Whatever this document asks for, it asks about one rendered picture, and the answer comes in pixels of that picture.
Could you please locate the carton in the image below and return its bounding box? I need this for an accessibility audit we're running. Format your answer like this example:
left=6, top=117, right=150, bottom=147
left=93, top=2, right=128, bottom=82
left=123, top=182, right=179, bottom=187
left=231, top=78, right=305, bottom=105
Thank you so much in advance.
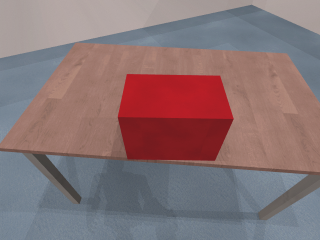
left=118, top=74, right=234, bottom=161

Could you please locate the table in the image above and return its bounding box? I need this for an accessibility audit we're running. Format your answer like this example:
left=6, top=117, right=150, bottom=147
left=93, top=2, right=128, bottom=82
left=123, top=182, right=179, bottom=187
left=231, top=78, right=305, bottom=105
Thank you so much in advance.
left=0, top=42, right=320, bottom=220

